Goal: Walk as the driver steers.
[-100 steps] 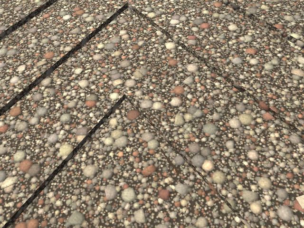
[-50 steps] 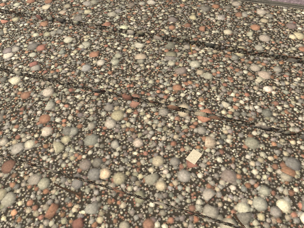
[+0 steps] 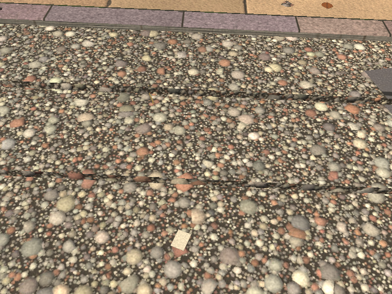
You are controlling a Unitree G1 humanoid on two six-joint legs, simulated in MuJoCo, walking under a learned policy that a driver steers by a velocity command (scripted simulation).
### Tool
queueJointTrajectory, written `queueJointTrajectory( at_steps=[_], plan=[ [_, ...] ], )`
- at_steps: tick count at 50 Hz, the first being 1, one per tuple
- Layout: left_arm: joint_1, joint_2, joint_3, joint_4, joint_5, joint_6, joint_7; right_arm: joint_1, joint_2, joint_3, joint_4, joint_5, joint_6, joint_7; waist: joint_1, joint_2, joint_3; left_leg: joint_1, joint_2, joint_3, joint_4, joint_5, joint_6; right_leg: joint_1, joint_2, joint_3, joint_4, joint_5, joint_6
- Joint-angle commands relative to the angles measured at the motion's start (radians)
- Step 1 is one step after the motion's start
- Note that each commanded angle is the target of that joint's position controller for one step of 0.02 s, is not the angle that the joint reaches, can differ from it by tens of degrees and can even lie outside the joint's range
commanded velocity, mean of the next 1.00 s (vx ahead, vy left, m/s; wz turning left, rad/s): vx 0.48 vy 0.00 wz -0.01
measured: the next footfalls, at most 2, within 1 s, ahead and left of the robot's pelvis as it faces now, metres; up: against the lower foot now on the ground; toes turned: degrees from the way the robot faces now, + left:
right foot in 0.44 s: +0.43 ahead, -0.12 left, +0.04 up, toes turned -1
left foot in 0.86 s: +0.48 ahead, +0.13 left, +0.04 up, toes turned +1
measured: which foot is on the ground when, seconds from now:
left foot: down 0.00-0.52, up 0.54-0.84, down 0.86-1.00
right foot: down 0.00-0.00, up 0.02-0.42, down 0.44-0.86, up 0.88-1.00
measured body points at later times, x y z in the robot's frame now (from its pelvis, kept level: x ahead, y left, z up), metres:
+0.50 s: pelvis +0.23 +0.01 +0.00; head +0.29 +0.01 +0.45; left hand +0.49 +0.20 -0.07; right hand +0.19 -0.27 -0.12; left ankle +0.04 +0.11 -0.73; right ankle +0.38 -0.11 -0.70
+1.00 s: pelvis +0.44 +0.04 +0.04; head +0.44 +0.07 +0.49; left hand +0.63 +0.28 -0.06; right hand +0.45 -0.24 -0.07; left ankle +0.44 +0.13 -0.69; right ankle +0.45 -0.10 -0.61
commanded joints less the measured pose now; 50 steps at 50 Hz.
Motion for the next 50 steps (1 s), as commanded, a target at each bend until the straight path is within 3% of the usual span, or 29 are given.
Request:
queueJointTrajectory(
  at_steps=[1,2,3,6,9,13,18,21,23,24,25,26,27,28,29,30,32,34,37,41,42,43,44,45,46,47,48,49,50],
  plan=[
    [-0.092,-0.005,-0.015,-0.125,0.022,-0.036,-0.003,0.286,-0.267,-0.071,0.005,-0.01,-0.013,-0.017,-0.147,0.279,-0.07,0.504,0.299,-0.495,-0.223,-0.247,0.169,-0.536,0.012,-0.048,0.469,-0.128,-0.021],
    [-0.113,0.083,0.008,-0.141,-0.003,-0.05,0.005,0.301,-0.245,-0.066,0.007,-0.021,-0.02,-0.006,-0.16,0.252,-0.067,0.47,0.379,-0.761,-0.345,-0.488,0.267,-0.661,0.021,0.035,0.672,-0.238,-0.007],
    [-0.12,0.135,0.025,-0.137,-0.023,-0.055,0.003,0.231,-0.184,-0.046,-0.007,-0.019,-0.026,-0.003,-0.128,0.179,0.026,0.418,0.364,-0.689,-0.35,-0.53,0.248,-0.73,-0.044,0.064,0.741,-0.151,-0.025],
    [-0.139,0.101,0.023,-0.115,0.002,-0.055,-0.001,0.143,-0.112,-0.022,-0.027,-0.031,-0.029,-0.004,-0.083,0.097,0.075,0.32,0.236,-0.416,-0.364,-0.201,0.175,-0.688,-0.118,0.042,0.672,0.076,-0.033],
    [-0.139,0.062,0.017,-0.108,0.012,-0.046,-0.006,0.158,-0.109,-0.02,-0.023,-0.025,-0.032,-0.011,-0.073,0.087,0.055,0.295,0.183,-0.265,-0.387,0.09,0.172,-0.651,-0.118,0.005,0.617,0.2,0.002],
    [-0.25,0.019,0.001,-0.147,0.012,-0.048,-0.007,0.196,-0.118,-0.021,0.003,-0.02,-0.019,-0.024,-0.098,0.067,0.069,0.286,0.145,-0.141,-0.395,0.3,0.158,-0.628,-0.102,-0.026,0.387,0.337,0.037],
    [-0.413,-0.012,-0.019,-0.19,0.002,-0.054,-0.035,0.289,-0.129,-0.022,0.045,-0.013,0.006,-0.033,-0.155,0.06,0.118,0.366,0.186,-0.134,-0.38,0.329,0.162,-0.625,-0.062,-0.074,0.199,0.376,0.023],
    [-0.47,-0.006,-0.02,-0.223,-0.005,-0.062,-0.057,0.314,-0.146,-0.028,0.069,-0.005,0.028,-0.041,-0.142,0.073,0.13,0.47,0.23,-0.141,-0.333,0.422,0.149,-0.642,-0.051,-0.065,0.114,0.316,-0.015],
    [-0.379,0.037,-0.002,-0.21,0.007,-0.062,-0.054,0.286,-0.178,-0.034,0.061,-0.007,0.034,-0.045,-0.069,0.117,0.04,0.412,0.232,-0.119,-0.238,0.775,0.144,-0.404,0.022,-0.139,0.136,0.202,-0.061],
    [-0.32,0.105,0.027,-0.19,0.006,-0.062,-0.048,0.361,-0.119,-0.012,0.069,-0.005,0.034,-0.043,-0.053,0.053,-0.087,0.344,0.173,-0.069,-0.067,1.024,0.104,-0.142,0.049,-0.158,0.14,0.227,-0.109],
    [-0.181,0.116,0.047,-0.157,-0.002,-0.058,-0.041,0.37,-0.127,-0.004,0.081,-0.001,0.024,-0.039,0.022,0.081,-0.217,0.147,0.162,-0.073,0.13,1.028,0.055,0.206,0.01,-0.081,0.139,0.315,-0.157],
    [0.002,0.149,0.072,-0.102,-0.005,-0.04,-0.029,0.324,-0.144,-0.003,0.07,-0.005,0.006,-0.032,0.112,0.031,-0.331,-0.084,0.116,-0.056,0.358,0.782,0.012,0.511,-0.114,0.079,0.111,0.26,-0.206],
    [0.141,0.159,0.071,-0.045,-0.002,-0.021,-0.012,0.275,-0.073,0.018,0.045,-0.026,-0.008,-0.022,0.129,-0.147,-0.418,-0.264,-0.004,-0.076,0.667,-0.169,-0.019,0.666,-0.321,0.36,0.046,0.233,-0.278],
    [0.146,0.111,0.048,-0.044,0.006,-0.017,0.0,0.188,-0.105,0.01,0.028,-0.031,-0.022,-0.011,0.15,-0.066,-0.393,-0.293,0.005,-0.189,0.752,-0.355,-0.004,0.586,-0.339,0.356,0.038,0.409,-0.263],
    [0.058,0.106,0.042,-0.056,0.017,-0.019,0.003,0.123,-0.109,0.002,-0.01,0.001,-0.026,-0.009,0.101,-0.033,-0.272,-0.355,0.03,-0.179,0.729,-0.316,0.001,0.471,-0.323,0.288,-0.004,0.425,-0.25],
    [-0.041,0.087,0.039,-0.059,0.015,-0.024,0.0,0.104,-0.105,0.002,-0.031,0.018,-0.018,-0.013,0.034,-0.009,-0.183,-0.38,0.06,-0.129,0.666,-0.25,-0.008,0.343,-0.296,0.278,-0.085,0.277,-0.24],
    [-0.163,0.036,0.02,-0.071,0.01,-0.034,-0.007,0.137,-0.079,0.001,-0.023,0.009,0.02,-0.023,-0.053,-0.07,-0.089,-0.253,0.099,-0.111,0.616,-0.234,-0.037,0.055,-0.272,0.245,-0.193,0.113,-0.229],
    [-0.25,0.056,0.021,-0.078,0.001,-0.042,-0.015,0.216,-0.046,0.009,-0.002,0.0,0.054,-0.022,-0.135,-0.114,-0.028,-0.105,0.088,-0.072,0.563,-0.231,-0.069,-0.182,-0.247,0.159,-0.279,0.06,-0.219],
    [-0.316,0.112,0.033,-0.071,0.002,-0.058,-0.011,0.228,-0.077,-0.005,0.009,-0.013,0.068,-0.028,-0.188,-0.161,-0.021,0.036,0.089,-0.04,0.433,-0.097,-0.075,-0.304,-0.195,0.026,-0.292,0.115,-0.168],
    [-0.29,0.125,0.035,-0.041,0.0,-0.035,-0.004,0.219,-0.081,-0.016,0.026,-0.007,0.07,-0.024,-0.188,-0.123,-0.025,0.162,0.055,0.046,0.243,-0.119,-0.07,-0.277,-0.2,-0.003,-0.187,-0.019,-0.139],
    [-0.297,0.117,0.032,-0.033,-0.004,-0.024,-0.003,0.263,-0.074,-0.021,0.047,-0.009,0.071,-0.024,-0.209,-0.093,-0.013,0.227,0.042,0.077,0.167,-0.086,-0.06,-0.301,-0.198,-0.017,-0.116,-0.069,-0.132],
    [-0.278,0.06,0.018,-0.028,0.016,-0.016,0.0,0.402,-0.097,-0.04,0.121,-0.024,0.067,-0.023,-0.246,0.051,-0.031,0.361,-0.049,0.156,0.137,-0.177,-0.058,-0.361,-0.125,-0.085,0.121,-0.103,-0.115],
    [-0.296,-0.016,-0.012,-0.07,0.018,-0.019,-0.001,0.511,-0.177,-0.06,0.139,-0.033,0.062,-0.026,-0.283,0.292,-0.009,0.463,0.123,-0.21,-0.047,-0.492,0.062,-0.613,-0.008,-0.155,0.534,-0.202,-0.039],
    [-0.259,-0.051,-0.028,-0.128,-0.024,-0.027,-0.01,0.394,-0.227,-0.05,0.076,-0.04,0.043,-0.012,-0.175,0.42,0.022,0.343,0.316,-0.836,-0.39,-0.831,0.241,-0.81,0.036,-0.019,0.786,-0.31,-0.057],
    [-0.283,0.028,-0.013,-0.132,-0.059,-0.043,-0.022,0.23,-0.177,-0.028,0.018,-0.024,0.015,-0.005,-0.102,0.23,0.127,0.206,0.403,-0.889,-0.448,-0.761,0.245,-0.815,-0.037,0.059,0.861,-0.18,-0.092],
    [-0.277,0.072,-0.004,-0.119,-0.043,-0.05,-0.022,0.181,-0.139,-0.015,0.006,-0.022,0.0,-0.004,-0.07,0.11,0.124,0.134,0.368,-0.713,-0.388,-0.503,0.205,-0.743,-0.074,0.042,0.836,-0.071,-0.097],
    [-0.268,0.071,-0.003,-0.099,-0.019,-0.051,-0.012,0.144,-0.128,-0.013,0.003,-0.026,-0.005,-0.004,-0.051,0.04,0.084,0.119,0.288,-0.53,-0.355,-0.242,0.153,-0.681,-0.093,0.031,0.789,0.003,-0.087],
    [-0.272,0.064,0.002,-0.094,-0.005,-0.047,-0.002,0.12,-0.133,-0.013,0.011,-0.037,-0.01,-0.009,-0.036,0.058,0.054,0.132,0.246,-0.443,-0.354,-0.168,0.139,-0.657,-0.107,0.028,0.733,0.087,-0.067],
    [-0.283,0.055,0.002,-0.085,-0.001,-0.035,-0.002,0.144,-0.094,-0.002,0.023,-0.043,-0.021,-0.014,-0.047,0.077,0.026,0.134,0.204,-0.367,-0.361,-0.113,0.131,-0.611,-0.101,0.01,0.725,0.166,-0.043]
  ],
)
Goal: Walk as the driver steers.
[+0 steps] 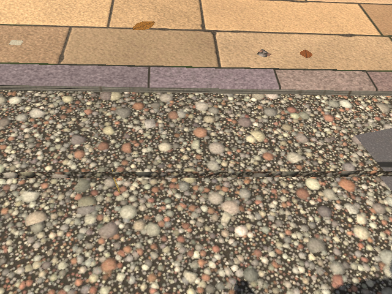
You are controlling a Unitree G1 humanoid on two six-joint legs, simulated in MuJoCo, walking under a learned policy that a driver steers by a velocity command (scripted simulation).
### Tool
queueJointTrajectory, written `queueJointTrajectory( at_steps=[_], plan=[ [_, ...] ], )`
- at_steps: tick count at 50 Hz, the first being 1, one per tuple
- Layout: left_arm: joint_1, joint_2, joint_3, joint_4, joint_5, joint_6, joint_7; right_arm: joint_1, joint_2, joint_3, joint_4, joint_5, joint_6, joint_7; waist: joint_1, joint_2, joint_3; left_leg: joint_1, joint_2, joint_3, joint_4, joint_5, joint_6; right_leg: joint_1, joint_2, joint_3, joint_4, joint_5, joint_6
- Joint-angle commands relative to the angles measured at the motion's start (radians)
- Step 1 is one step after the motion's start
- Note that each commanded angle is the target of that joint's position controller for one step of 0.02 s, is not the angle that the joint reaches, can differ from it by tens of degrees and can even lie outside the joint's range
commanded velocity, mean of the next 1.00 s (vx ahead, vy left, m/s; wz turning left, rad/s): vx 0.18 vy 0.00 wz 0.28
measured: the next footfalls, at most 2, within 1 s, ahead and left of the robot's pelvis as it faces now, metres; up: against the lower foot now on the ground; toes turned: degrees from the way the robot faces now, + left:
right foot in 0.30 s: +0.29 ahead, -0.14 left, +0.00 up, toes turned +0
left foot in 0.76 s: +0.21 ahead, +0.10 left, +0.00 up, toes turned +15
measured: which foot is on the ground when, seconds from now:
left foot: down 0.00-0.32, up 0.34-0.74, down 0.76-1.00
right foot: up 0.00-0.28, down 0.30-0.76, up 0.78-1.00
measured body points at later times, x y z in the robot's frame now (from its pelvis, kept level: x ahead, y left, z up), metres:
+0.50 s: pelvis +0.17 -0.04 +0.00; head +0.21 -0.05 +0.45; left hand +0.32 +0.22 -0.11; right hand +0.25 -0.33 -0.13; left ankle +0.12 +0.10 -0.67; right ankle +0.25 -0.14 -0.74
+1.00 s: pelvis +0.22 +0.02 +0.02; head +0.23 +0.06 +0.47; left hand +0.29 +0.34 -0.10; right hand +0.37 -0.23 -0.08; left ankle +0.17 +0.09 -0.74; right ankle +0.36 -0.13 -0.67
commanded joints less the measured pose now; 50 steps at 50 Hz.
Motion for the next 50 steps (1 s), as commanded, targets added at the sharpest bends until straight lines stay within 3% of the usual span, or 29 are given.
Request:
queueJointTrajectory(
  at_steps=[1,4,7,9,11,13,14,15,16,17,18,19,20,21,22,26,31,34,36,37,38,39,40,41,42,43,44,46,50],
  plan=[
    [-0.046,0.08,0.025,-0.064,0.017,0.004,0.007,-0.067,-0.111,-0.016,-0.071,-0.008,-0.05,-0.01,0.055,0.126,0.028,0.078,0.217,-0.299,-0.388,0.235,0.113,-0.133,-0.048,0.027,0.0,0.226,0.04],
    [-0.099,0.026,0.016,-0.067,0.03,0.014,0.009,0.013,-0.093,-0.01,-0.04,-0.001,-0.049,-0.031,0.025,0.096,0.039,0.165,0.206,-0.224,-0.405,0.433,0.118,-0.151,-0.028,0.011,-0.123,0.298,0.066],
    [-0.188,-0.014,-0.001,-0.087,0.027,-0.005,-0.003,0.018,-0.111,-0.015,-0.026,-0.006,-0.027,-0.049,-0.003,0.143,0.08,0.185,0.177,-0.115,-0.366,0.682,0.101,-0.063,-0.013,-0.018,-0.41,0.346,0.089],
    [-0.25,-0.002,0.003,-0.099,0.023,-0.015,-0.015,0.07,-0.143,-0.028,0.002,-0.006,-0.011,-0.047,-0.036,0.164,0.069,0.221,0.182,-0.102,-0.315,0.763,0.1,-0.005,0.017,-0.053,-0.517,0.345,0.092],
    [-0.248,0.017,0.007,-0.096,0.017,-0.019,-0.022,0.08,-0.15,-0.035,0.018,0.003,-0.005,-0.043,-0.035,0.183,0.056,0.245,0.213,-0.125,-0.269,0.845,0.109,0.045,0.025,-0.044,-0.574,0.344,0.075],
    [-0.169,0.06,0.023,-0.068,0.021,-0.024,-0.02,0.024,-0.153,-0.041,0.016,0.015,-0.004,-0.044,0.022,0.192,0.018,0.256,0.214,-0.133,-0.194,0.902,0.081,0.158,0.036,-0.024,-0.657,0.368,0.036],
    [-0.081,0.085,0.035,-0.029,0.033,-0.026,-0.013,-0.009,-0.153,-0.043,0.009,0.019,-0.005,-0.045,0.068,0.176,-0.023,0.248,0.181,-0.119,-0.117,0.952,0.06,0.275,0.057,-0.037,-0.734,0.442,0.01],
    [0.011,0.133,0.048,0.006,0.045,-0.028,-0.002,-0.009,-0.146,-0.042,0.004,0.011,-0.012,-0.043,0.1,0.135,-0.082,0.184,0.134,-0.093,-0.007,0.897,0.024,0.446,0.011,-0.005,-0.751,0.643,-0.02],
    [0.128,0.201,0.057,0.026,0.074,-0.026,0.012,0.008,-0.094,-0.024,-0.026,-0.017,-0.022,-0.041,0.114,-0.006,-0.235,-0.04,0.068,-0.081,0.219,0.525,-0.026,0.779,-0.19,0.179,-0.617,1.13,-0.1],
    [0.137,0.151,0.04,0.039,0.078,-0.011,0.012,0.16,0.005,0.004,0.011,-0.004,-0.016,-0.038,0.067,-0.196,-0.379,-0.19,-0.012,-0.107,0.466,-0.153,-0.085,0.915,-0.396,0.375,-0.616,1.269,-0.273],
    [0.105,0.098,0.031,0.03,0.054,0.0,0.008,0.136,-0.093,-0.023,0.031,0.02,-0.001,-0.041,0.09,-0.111,-0.341,-0.203,0.016,-0.165,0.565,-0.2,-0.104,0.79,-0.366,0.364,-0.67,1.043,-0.27],
    [0.025,0.096,0.03,0.017,0.036,0.005,0.012,0.038,-0.134,-0.041,-0.001,0.04,0.013,-0.047,0.082,-0.087,-0.213,-0.279,0.031,-0.134,0.62,-0.173,-0.114,0.683,-0.324,0.301,-0.72,0.847,-0.239],
    [-0.033,0.086,0.025,0.014,0.033,0.007,0.018,-0.012,-0.135,-0.049,-0.008,0.038,0.03,-0.059,0.065,-0.036,-0.152,-0.29,0.055,-0.125,0.618,-0.124,-0.124,0.58,-0.292,0.257,-0.769,0.682,-0.209],
    [-0.08,0.074,0.021,0.013,0.036,0.009,0.022,-0.033,-0.134,-0.058,-0.017,0.027,0.053,-0.071,0.042,-0.03,-0.1,-0.255,0.074,-0.125,0.587,-0.078,-0.137,0.46,-0.271,0.213,-0.815,0.559,-0.189],
    [-0.108,0.081,0.022,0.017,0.049,0.012,0.026,-0.025,-0.124,-0.061,-0.024,0.023,0.073,-0.079,0.019,-0.067,-0.074,-0.198,0.081,-0.115,0.577,-0.043,-0.147,0.361,-0.258,0.174,-0.851,0.479,-0.179],
    [-0.107,0.11,0.035,0.04,0.053,0.024,0.053,-0.061,-0.098,-0.068,-0.067,0.019,0.094,-0.082,0.026,-0.078,-0.057,-0.183,0.085,-0.065,0.518,0.057,-0.146,0.294,-0.256,0.084,-0.909,0.352,-0.204],
    [-0.107,0.153,0.049,0.054,0.046,0.043,0.075,-0.159,-0.092,-0.058,-0.128,0.016,0.092,-0.053,0.049,-0.06,-0.059,-0.134,0.107,-0.032,0.335,0.137,-0.118,0.326,-0.278,0.017,-0.911,0.313,-0.193],
    [-0.094,0.179,0.057,0.061,0.033,0.058,0.072,-0.172,-0.113,-0.062,-0.148,0.017,0.092,-0.034,0.047,-0.058,-0.062,-0.091,0.101,-0.007,0.23,0.138,-0.089,0.374,-0.304,0.005,-0.871,0.335,-0.172],
    [-0.105,0.184,0.059,0.062,0.015,0.069,0.07,-0.137,-0.117,-0.069,-0.144,0.016,0.092,-0.02,0.012,-0.054,-0.068,-0.004,0.072,0.032,0.062,0.227,-0.05,0.375,-0.288,-0.034,-0.792,0.334,-0.121],
    [-0.064,0.162,0.058,0.075,0.007,0.074,0.065,-0.1,-0.135,-0.08,-0.128,0.016,0.093,-0.019,0.007,-0.022,-0.081,0.073,0.043,0.036,-0.014,0.255,-0.015,0.335,-0.254,-0.067,-0.729,0.179,-0.072],
    [-0.021,0.114,0.05,0.089,0.012,0.078,0.055,-0.059,-0.182,-0.097,-0.116,0.017,0.094,-0.026,0.009,0.119,-0.048,0.151,0.102,-0.098,-0.145,0.289,0.045,0.211,-0.176,-0.145,-0.554,-0.033,0.005],
    [-0.082,0.051,0.035,0.024,0.046,0.074,0.044,-0.028,-0.307,-0.127,-0.132,0.027,0.095,-0.045,0.025,0.4,-0.016,0.24,0.34,-0.517,-0.241,0.161,0.22,-0.116,0.005,-0.218,-0.239,-0.305,0.103],
    [-0.206,0.112,0.055,-0.011,0.041,0.053,0.04,-0.02,-0.296,-0.118,-0.156,-0.006,0.06,-0.033,-0.043,0.292,-0.009,0.169,0.382,-0.694,-0.355,-0.065,0.309,-0.207,0.037,0.0,-0.083,-0.287,0.085],
    [-0.203,0.143,0.068,-0.015,0.012,0.038,0.031,-0.078,-0.254,-0.106,-0.162,-0.014,0.029,-0.029,-0.004,0.238,0.027,0.166,0.354,-0.632,-0.391,-0.208,0.262,-0.251,-0.005,0.055,-0.064,-0.163,0.053],
    [-0.157,0.161,0.078,0.01,0.006,0.027,0.028,-0.134,-0.225,-0.1,-0.171,0.0,0.009,-0.033,0.034,0.218,0.048,0.166,0.321,-0.568,-0.39,-0.197,0.206,-0.256,-0.025,0.058,-0.084,-0.056,0.041],
    [-0.135,0.167,0.084,0.034,0.018,0.018,0.03,-0.157,-0.194,-0.091,-0.176,0.014,0.003,-0.038,0.042,0.2,0.039,0.186,0.293,-0.517,-0.384,-0.133,0.17,-0.248,-0.037,0.061,-0.111,0.02,0.047],
    [-0.131,0.155,0.084,0.043,0.029,0.009,0.027,-0.151,-0.178,-0.083,-0.174,0.016,0.0,-0.043,0.047,0.19,0.03,0.182,0.261,-0.471,-0.384,-0.069,0.154,-0.214,-0.034,0.056,-0.131,0.087,0.054],
    [-0.135,0.129,0.081,0.05,0.028,-0.009,0.017,-0.109,-0.164,-0.077,-0.169,0.009,-0.008,-0.048,0.044,0.165,0.01,0.204,0.227,-0.414,-0.387,0.052,0.147,-0.177,-0.015,0.043,-0.191,0.189,0.067],
    [-0.172,0.101,0.07,0.044,0.024,-0.024,0.01,-0.055,-0.178,-0.084,-0.162,0.014,-0.015,-0.053,0.023,0.18,0.031,0.205,0.204,-0.373,-0.382,0.152,0.153,-0.138,0.007,0.045,-0.372,0.268,0.101]
  ],
)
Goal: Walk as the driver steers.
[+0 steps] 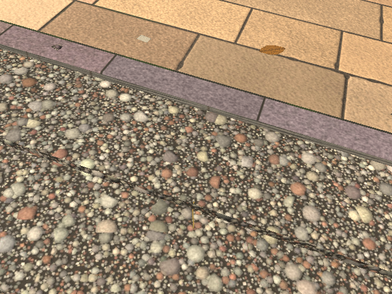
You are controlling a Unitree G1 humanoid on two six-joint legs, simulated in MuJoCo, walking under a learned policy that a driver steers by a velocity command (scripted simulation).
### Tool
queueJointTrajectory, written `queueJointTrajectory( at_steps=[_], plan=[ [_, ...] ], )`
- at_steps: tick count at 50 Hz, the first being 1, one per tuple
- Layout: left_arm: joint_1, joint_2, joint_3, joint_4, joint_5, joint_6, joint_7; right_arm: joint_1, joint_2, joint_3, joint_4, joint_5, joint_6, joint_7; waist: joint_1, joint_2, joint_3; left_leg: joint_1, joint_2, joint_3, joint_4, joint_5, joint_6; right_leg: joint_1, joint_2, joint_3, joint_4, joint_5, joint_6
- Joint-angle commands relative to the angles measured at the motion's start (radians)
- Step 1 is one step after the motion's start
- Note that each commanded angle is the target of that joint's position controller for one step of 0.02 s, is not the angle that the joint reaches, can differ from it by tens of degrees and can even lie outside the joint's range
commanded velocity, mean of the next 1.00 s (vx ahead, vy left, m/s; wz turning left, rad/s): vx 0.46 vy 0.00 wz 0.38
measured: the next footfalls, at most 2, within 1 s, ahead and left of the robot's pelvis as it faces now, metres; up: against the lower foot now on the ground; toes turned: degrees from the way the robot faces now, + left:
right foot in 0.16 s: +0.23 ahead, -0.17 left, +0.04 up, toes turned +13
left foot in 0.54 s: +0.19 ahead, +0.10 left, +0.00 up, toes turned +26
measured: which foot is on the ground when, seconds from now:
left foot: down 0.00-0.26, up 0.28-0.52, down 0.54-0.96, up 0.98-1.00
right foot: up 0.00-0.14, down 0.16-0.52, up 0.54-0.94, down 0.96-1.00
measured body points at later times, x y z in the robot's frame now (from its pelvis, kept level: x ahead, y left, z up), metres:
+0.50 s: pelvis +0.18 +0.00 +0.00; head +0.18 +0.03 +0.45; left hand +0.21 +0.31 -0.13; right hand +0.41 -0.23 -0.07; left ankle +0.15 +0.07 -0.72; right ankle +0.18 -0.17 -0.73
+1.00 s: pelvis +0.45 +0.10 -0.02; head +0.48 +0.13 +0.42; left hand +0.58 +0.40 -0.10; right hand +0.51 -0.15 -0.16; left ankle +0.17 +0.10 -0.69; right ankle +0.59 +0.10 -0.72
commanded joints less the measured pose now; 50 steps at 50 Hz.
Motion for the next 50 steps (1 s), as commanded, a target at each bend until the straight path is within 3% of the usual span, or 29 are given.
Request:
queueJointTrajectory(
  at_steps=[1,7,9,10,12,13,14,15,16,17,19,21,25,26,27,28,29,30,31,32,33,36,38,42,45,47,48,49,50],
  plan=[
    [-0.135,0.039,0.0,-0.083,-0.004,-0.029,-0.008,-0.004,-0.19,-0.053,-0.063,0.006,-0.018,-0.009,-0.017,0.166,0.025,0.082,0.194,-0.241,-0.167,-0.148,0.145,-0.113,0.007,0.013,-0.142,0.059,0.026],
    [-0.194,0.045,-0.02,-0.127,-0.018,-0.052,-0.026,0.033,-0.218,-0.065,-0.052,0.023,0.005,-0.003,-0.048,0.183,0.055,0.02,0.21,-0.315,-0.125,-0.203,0.149,0.031,0.027,0.003,-0.341,-0.018,0.035],
    [-0.117,0.086,-0.007,-0.111,-0.017,-0.064,-0.024,0.029,-0.189,-0.052,-0.066,0.02,0.012,0.003,-0.008,0.192,0.028,-0.065,0.183,-0.329,-0.104,-0.218,0.134,0.211,0.057,-0.042,-0.363,-0.052,0.004],
    [-0.118,0.111,0.005,-0.11,-0.013,-0.068,-0.022,0.076,-0.151,-0.04,-0.064,0.033,0.013,0.004,-0.019,0.116,-0.012,-0.115,0.145,-0.302,-0.068,-0.154,0.099,0.347,0.051,-0.022,-0.371,-0.032,-0.032],
    [0.092,0.145,0.037,-0.074,-0.008,-0.071,-0.015,-0.012,-0.175,-0.038,-0.101,0.041,0.015,-0.002,0.12,0.032,-0.164,-0.33,0.071,-0.185,0.224,0.162,-0.009,0.742,-0.043,0.096,-0.367,-0.027,-0.121],
    [0.303,0.203,0.059,-0.036,-0.001,-0.056,-0.003,-0.077,-0.141,-0.021,-0.154,0.026,0.009,-0.002,0.209,-0.083,-0.329,-0.468,0.007,-0.109,0.492,0.076,-0.068,0.976,-0.21,0.299,-0.438,-0.183,-0.198],
    [0.343,0.18,0.048,-0.022,-0.006,-0.043,0.007,-0.087,-0.085,-0.002,-0.17,-0.001,0.007,0.004,0.194,-0.175,-0.369,-0.524,-0.001,-0.1,0.675,-0.4,-0.073,1.004,-0.346,0.434,-0.516,-0.177,-0.235],
    [0.262,0.134,0.029,-0.046,0.003,-0.025,0.018,-0.084,-0.104,-0.006,-0.161,0.008,0.014,0.01,0.154,-0.105,-0.255,-0.534,0.046,-0.095,0.727,-0.421,-0.077,0.877,-0.355,0.363,-0.537,-0.133,-0.211],
    [0.177,0.114,0.024,-0.067,0.011,-0.009,0.023,-0.096,-0.108,-0.008,-0.156,0.023,0.027,0.01,0.111,-0.105,-0.181,-0.52,0.062,-0.032,0.721,-0.397,-0.085,0.78,-0.316,0.286,-0.569,-0.101,-0.193],
    [0.059,0.112,0.021,-0.07,0.014,0.003,0.017,-0.065,-0.124,-0.017,-0.166,0.037,0.051,0.006,0.023,-0.195,-0.135,-0.524,0.104,0.037,0.746,-0.368,-0.096,0.678,-0.324,0.285,-0.632,-0.209,-0.218],
    [-0.057,0.052,0.001,-0.109,0.006,0.006,0.004,-0.031,-0.139,-0.026,-0.14,0.027,0.095,0.014,-0.033,-0.194,-0.08,-0.314,0.121,0.109,0.758,-0.308,-0.13,0.423,-0.225,0.087,-0.684,-0.22,-0.169],
    [-0.157,0.094,0.006,-0.133,0.005,0.001,-0.004,0.029,-0.121,-0.023,-0.123,0.029,0.11,0.029,-0.111,-0.209,-0.053,-0.083,0.122,0.161,0.628,-0.295,-0.135,0.256,-0.151,-0.076,-0.69,-0.217,-0.119],
    [-0.146,0.102,0.003,-0.128,0.008,0.017,0.0,0.194,-0.105,-0.032,-0.017,0.036,0.102,0.043,-0.176,-0.052,-0.027,0.151,0.115,0.206,0.281,-0.218,-0.08,0.184,-0.18,-0.131,-0.388,-0.263,-0.156],
    [-0.15,0.061,-0.014,-0.127,0.019,0.03,-0.002,0.34,-0.124,-0.049,0.056,0.038,0.097,0.05,-0.237,0.076,-0.046,0.251,0.071,0.237,0.154,-0.172,-0.06,0.159,-0.124,-0.184,-0.066,-0.203,-0.143],
    [-0.131,-0.024,-0.04,-0.12,0.039,0.04,-0.014,0.403,-0.112,-0.044,0.099,0.038,0.09,0.054,-0.237,0.263,0.0,0.312,0.076,0.164,0.182,-0.141,-0.055,-0.056,-0.063,-0.185,0.396,-0.601,-0.099],
    [-0.084,-0.159,-0.077,-0.156,0.021,0.028,-0.025,0.298,-0.136,-0.008,0.054,0.016,0.062,0.058,-0.096,0.471,0.05,0.241,0.162,-0.048,0.325,0.107,-0.053,-0.371,-0.046,-0.124,0.826,-0.686,-0.084],
    [-0.054,-0.104,-0.076,-0.215,-0.047,-0.008,-0.037,0.214,-0.22,-0.026,-0.008,0.002,0.021,0.067,-0.046,0.494,0.016,0.16,0.361,-0.583,-0.087,0.035,0.083,-0.486,-0.006,-0.043,0.868,-0.476,-0.086],
    [-0.063,-0.011,-0.065,-0.221,-0.081,-0.028,-0.043,0.144,-0.243,-0.038,-0.018,0.006,0.001,0.073,-0.009,0.225,0.072,0.145,0.464,-0.651,-0.161,-0.14,0.182,-0.579,-0.053,-0.032,0.886,-0.337,-0.062],
    [-0.096,0.021,-0.064,-0.208,-0.057,-0.036,-0.037,0.074,-0.222,-0.03,-0.017,0.0,-0.008,0.066,-0.012,0.094,0.128,0.067,0.43,-0.496,-0.126,-0.131,0.18,-0.575,-0.103,-0.022,0.846,-0.206,-0.047],
    [-0.068,0.001,-0.07,-0.178,-0.022,-0.036,-0.029,0.042,-0.175,-0.013,-0.01,-0.01,-0.014,0.062,0.007,0.065,0.12,0.011,0.346,-0.342,-0.059,0.023,0.144,-0.51,-0.122,-0.035,0.857,-0.145,-0.039],
    [-0.03,-0.004,-0.071,-0.179,-0.016,-0.031,-0.027,0.009,-0.176,-0.009,0.003,-0.009,-0.015,0.049,0.048,0.123,0.11,-0.015,0.316,-0.275,-0.079,0.023,0.145,-0.482,-0.134,-0.039,0.772,-0.109,-0.018],
    [-0.121,-0.035,-0.081,-0.21,-0.024,-0.016,-0.029,0.11,-0.08,0.021,0.063,-0.017,-0.026,0.014,0.006,0.112,0.101,0.01,0.236,-0.093,-0.102,0.287,0.094,-0.454,-0.128,-0.076,0.633,-0.021,0.0],
    [-0.208,-0.067,-0.096,-0.253,-0.008,-0.021,-0.039,0.161,-0.084,0.018,0.083,-0.017,-0.023,-0.008,-0.022,0.073,0.079,0.07,0.198,0.006,-0.136,0.427,0.071,-0.415,-0.098,-0.123,0.422,0.049,-0.008],
    [-0.328,-0.11,-0.109,-0.313,-0.027,-0.042,-0.067,0.207,-0.083,0.025,0.118,-0.018,-0.012,-0.023,-0.038,0.13,0.064,0.185,0.183,0.101,-0.206,0.739,0.046,-0.217,0.015,-0.241,-0.005,0.064,-0.066],
    [-0.191,-0.035,-0.076,-0.303,-0.03,-0.035,-0.06,0.181,-0.144,0.007,0.136,-0.018,-0.011,-0.024,0.07,0.254,-0.055,0.361,0.236,0.124,-0.051,1.229,0.045,-0.056,0.083,-0.229,-0.096,0.03,-0.141],
    [0.098,0.051,-0.04,-0.21,-0.027,-0.011,-0.049,0.079,-0.17,-0.012,0.128,-0.026,0.002,-0.023,0.22,0.264,-0.18,0.381,0.233,0.164,0.223,1.318,0.03,0.238,0.115,-0.19,-0.211,0.066,-0.185],
    [0.276,0.088,-0.023,-0.142,-0.019,0.009,-0.04,0.043,-0.16,-0.012,0.107,-0.034,0.0,-0.021,0.283,0.194,-0.256,0.194,0.197,0.144,0.452,1.104,0.009,0.536,0.053,-0.072,-0.228,0.115,-0.201],
    [0.352,0.142,-0.01,-0.098,-0.004,0.012,-0.031,0.124,-0.003,0.013,0.07,-0.064,-0.013,0.001,0.156,-0.175,-0.335,-0.222,-0.004,0.102,0.854,0.093,-0.043,0.861,-0.162,0.39,-0.271,0.021,-0.311],
    [0.297,0.102,-0.018,-0.106,0.012,0.008,-0.022,0.177,0.0,0.019,0.082,-0.039,-0.056,0.037,0.13,-0.258,-0.446,-0.41,-0.093,-0.08,1.128,-0.276,-0.041,0.927,-0.286,0.824,-0.513,-0.157,-0.424]
  ],
)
